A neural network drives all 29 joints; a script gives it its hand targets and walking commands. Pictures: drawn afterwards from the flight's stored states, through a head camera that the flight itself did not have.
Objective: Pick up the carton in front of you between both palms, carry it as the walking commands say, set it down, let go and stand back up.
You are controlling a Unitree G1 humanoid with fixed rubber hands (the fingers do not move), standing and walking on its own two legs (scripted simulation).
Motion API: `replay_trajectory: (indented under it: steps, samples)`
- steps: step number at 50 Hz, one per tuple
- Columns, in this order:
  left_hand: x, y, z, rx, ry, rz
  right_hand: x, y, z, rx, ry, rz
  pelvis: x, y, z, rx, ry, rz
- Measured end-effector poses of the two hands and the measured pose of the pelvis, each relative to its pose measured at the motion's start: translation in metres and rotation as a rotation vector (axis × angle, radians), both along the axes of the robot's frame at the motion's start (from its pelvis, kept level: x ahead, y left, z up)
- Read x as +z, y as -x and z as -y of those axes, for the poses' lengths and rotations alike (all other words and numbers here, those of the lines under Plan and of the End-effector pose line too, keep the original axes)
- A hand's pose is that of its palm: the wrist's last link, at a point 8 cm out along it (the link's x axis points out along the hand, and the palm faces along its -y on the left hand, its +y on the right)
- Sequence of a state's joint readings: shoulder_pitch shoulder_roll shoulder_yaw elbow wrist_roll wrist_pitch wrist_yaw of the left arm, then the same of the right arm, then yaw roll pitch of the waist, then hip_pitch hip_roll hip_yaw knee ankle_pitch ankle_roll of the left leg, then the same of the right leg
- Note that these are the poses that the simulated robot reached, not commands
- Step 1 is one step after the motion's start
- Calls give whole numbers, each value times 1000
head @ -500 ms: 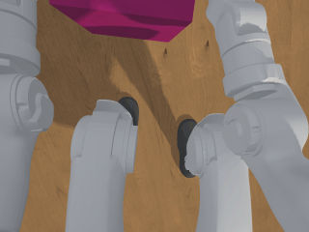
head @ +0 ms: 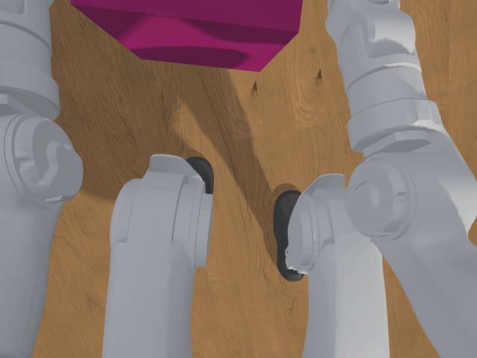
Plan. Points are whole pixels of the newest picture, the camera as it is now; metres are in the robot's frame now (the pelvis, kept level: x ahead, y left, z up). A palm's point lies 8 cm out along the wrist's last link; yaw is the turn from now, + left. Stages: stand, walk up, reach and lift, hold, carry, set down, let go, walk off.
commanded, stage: set down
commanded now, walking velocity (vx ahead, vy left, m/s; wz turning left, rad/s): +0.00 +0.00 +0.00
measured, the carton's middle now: out of the picture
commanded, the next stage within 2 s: let go in 1.36 s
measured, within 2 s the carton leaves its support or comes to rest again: rests again in 0.10 s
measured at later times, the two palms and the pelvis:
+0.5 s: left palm out of the picture +0.55 +0.33 -0.12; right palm out of the picture +0.58 -0.03 -0.13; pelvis +0.00 +0.00 +0.02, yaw +1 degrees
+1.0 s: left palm out of the picture +0.54 +0.35 +0.04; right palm out of the picture +0.59 -0.03 +0.04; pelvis +0.01 +0.01 +0.15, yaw +1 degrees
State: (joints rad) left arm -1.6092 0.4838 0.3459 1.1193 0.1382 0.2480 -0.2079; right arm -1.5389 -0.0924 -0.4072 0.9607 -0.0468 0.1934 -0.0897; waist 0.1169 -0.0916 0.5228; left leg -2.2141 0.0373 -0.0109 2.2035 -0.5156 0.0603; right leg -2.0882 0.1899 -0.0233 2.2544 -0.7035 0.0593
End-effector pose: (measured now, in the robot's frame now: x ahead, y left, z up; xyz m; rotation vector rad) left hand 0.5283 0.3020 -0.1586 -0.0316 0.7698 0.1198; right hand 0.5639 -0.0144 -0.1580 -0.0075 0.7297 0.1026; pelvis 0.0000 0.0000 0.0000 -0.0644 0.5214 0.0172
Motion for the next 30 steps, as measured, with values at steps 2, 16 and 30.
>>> replay_trajectory:
  steps: [2,16,30]
  samples:
    - [-1,0,0,4,5,6,-1,0,-1,8,9,2,0,-1,0,0,0,0]
    - [-10,5,-37,120,-102,12,-8,-16,34,-23,107,13,1,-5,-7,1,9,-30]
    - [81,-11,-40,138,-72,110,80,-23,13,-44,109,107,45,3,2,28,15,-73]
